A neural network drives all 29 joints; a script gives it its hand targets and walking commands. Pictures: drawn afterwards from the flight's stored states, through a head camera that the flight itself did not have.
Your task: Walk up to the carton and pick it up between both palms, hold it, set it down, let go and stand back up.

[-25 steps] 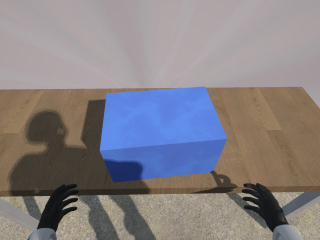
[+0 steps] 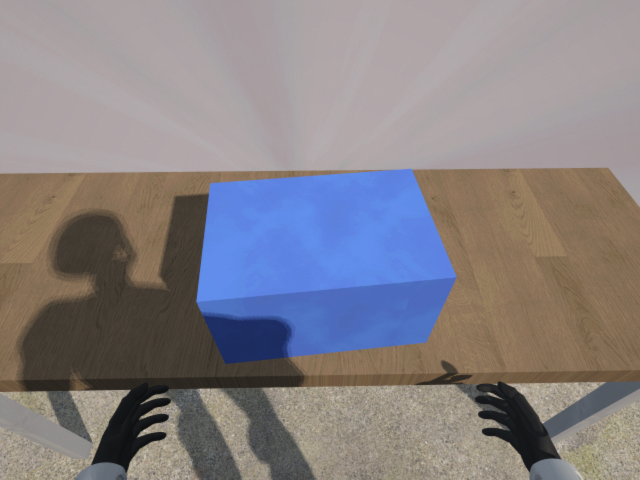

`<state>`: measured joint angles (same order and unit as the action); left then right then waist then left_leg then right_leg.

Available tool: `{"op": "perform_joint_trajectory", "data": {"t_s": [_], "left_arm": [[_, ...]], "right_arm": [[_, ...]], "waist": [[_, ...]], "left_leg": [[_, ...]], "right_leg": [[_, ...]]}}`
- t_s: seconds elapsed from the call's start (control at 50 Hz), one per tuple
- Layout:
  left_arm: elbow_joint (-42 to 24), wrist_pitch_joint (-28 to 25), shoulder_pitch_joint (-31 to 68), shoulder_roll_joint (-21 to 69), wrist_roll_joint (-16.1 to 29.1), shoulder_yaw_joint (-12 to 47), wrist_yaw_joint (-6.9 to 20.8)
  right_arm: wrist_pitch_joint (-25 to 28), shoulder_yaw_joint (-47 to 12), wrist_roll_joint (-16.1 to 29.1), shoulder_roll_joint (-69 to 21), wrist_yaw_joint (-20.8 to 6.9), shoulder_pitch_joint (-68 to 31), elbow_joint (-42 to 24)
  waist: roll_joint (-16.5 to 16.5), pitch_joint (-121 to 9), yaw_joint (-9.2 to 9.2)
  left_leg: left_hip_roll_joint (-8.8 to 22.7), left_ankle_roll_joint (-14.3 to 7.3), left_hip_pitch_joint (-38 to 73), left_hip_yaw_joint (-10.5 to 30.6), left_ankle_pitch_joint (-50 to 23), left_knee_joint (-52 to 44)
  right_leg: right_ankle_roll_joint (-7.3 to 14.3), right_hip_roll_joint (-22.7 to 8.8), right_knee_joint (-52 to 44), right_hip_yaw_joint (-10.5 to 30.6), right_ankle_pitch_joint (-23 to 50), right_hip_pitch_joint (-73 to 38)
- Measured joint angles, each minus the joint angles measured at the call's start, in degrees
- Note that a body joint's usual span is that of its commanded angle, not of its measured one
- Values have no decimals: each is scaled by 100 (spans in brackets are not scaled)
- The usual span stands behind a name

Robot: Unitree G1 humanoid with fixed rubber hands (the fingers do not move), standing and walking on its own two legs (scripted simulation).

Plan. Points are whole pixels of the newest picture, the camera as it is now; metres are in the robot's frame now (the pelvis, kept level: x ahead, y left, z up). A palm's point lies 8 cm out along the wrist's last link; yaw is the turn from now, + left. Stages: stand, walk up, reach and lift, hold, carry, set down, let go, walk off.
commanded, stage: set down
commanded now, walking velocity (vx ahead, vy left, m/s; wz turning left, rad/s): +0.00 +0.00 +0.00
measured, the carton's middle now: (320, 264) +0.41 +0.04 -0.01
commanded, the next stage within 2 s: let go in 0.36 s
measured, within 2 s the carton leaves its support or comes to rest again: neither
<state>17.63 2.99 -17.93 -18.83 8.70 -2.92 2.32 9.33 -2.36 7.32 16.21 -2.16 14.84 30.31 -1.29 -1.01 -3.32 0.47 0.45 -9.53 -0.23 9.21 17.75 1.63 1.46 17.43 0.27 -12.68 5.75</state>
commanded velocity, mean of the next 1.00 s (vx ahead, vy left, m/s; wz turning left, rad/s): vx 0.00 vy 0.00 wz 0.00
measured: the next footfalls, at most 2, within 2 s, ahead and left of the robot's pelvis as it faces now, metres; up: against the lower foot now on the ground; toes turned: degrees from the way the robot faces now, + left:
none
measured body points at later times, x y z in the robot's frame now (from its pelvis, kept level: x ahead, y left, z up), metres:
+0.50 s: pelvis +0.01 +0.00 +0.00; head +0.01 +0.01 +0.45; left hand +0.16 +0.27 -0.07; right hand +0.18 -0.23 -0.09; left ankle +0.00 +0.13 -0.75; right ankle -0.04 -0.10 -0.75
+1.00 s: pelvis +0.00 +0.01 +0.00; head +0.00 +0.02 +0.45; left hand +0.15 +0.28 -0.08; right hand +0.17 -0.26 -0.09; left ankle +0.00 +0.13 -0.75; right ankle -0.04 -0.10 -0.75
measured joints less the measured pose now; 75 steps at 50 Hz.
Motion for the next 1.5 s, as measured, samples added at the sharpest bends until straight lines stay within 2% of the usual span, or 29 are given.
{"op": "perform_joint_trajectory", "data": {"t_s": [0.08,0.42,0.84,0.9,1.0,1.14,1.5], "left_arm": [[309,16,140,55,-117,31,0],[691,122,361,145,-347,76,24],[699,154,394,181,-451,216,26],[863,13,405,157,-684,218,-69],[1189,-129,405,10,-805,216,-167],[1619,-238,407,-130,-821,218,-183],[2214,-329,408,-189,-839,218,-204]], "right_arm": [[45,0,-84,-41,2,-218,440],[354,12,-343,-196,136,-472,1263],[455,45,-434,-282,194,-600,1411],[5,106,-805,-159,230,-615,1426],[-474,264,-927,170,228,-513,1420],[-622,378,-927,321,182,-385,1447],[-740,378,-927,324,186,-466,1584]], "waist": [[0,5,0],[0,40,0],[0,51,0],[0,55,0],[-38,70,0],[-56,79,0],[-48,80,0]], "left_leg": [[0,0,0,0,7,0],[0,0,0,0,61,36],[0,0,1,0,97,124],[1,-2,-67,-1,197,340],[1,-14,-85,-1,341,549],[1,-33,-86,0,370,611],[1,-40,-86,0,322,586]], "right_leg": [[0,0,0,0,-7,0],[-1,0,0,0,-39,-17],[-21,-1,0,0,-29,-58],[-36,-2,178,0,-118,-9],[-52,-1,331,0,-225,-18],[-72,-2,334,0,-223,-44],[-73,-2,334,0,-188,-32]]}}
